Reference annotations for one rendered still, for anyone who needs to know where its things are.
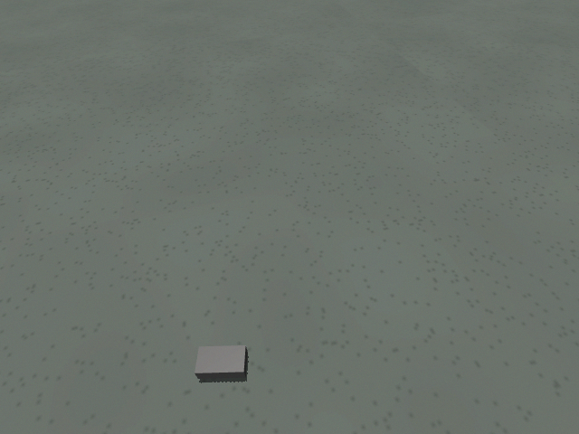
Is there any carton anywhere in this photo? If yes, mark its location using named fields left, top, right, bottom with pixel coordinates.
left=195, top=345, right=248, bottom=379

